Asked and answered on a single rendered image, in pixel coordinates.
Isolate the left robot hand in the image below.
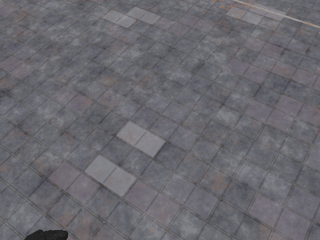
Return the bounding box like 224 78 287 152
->
24 229 68 240

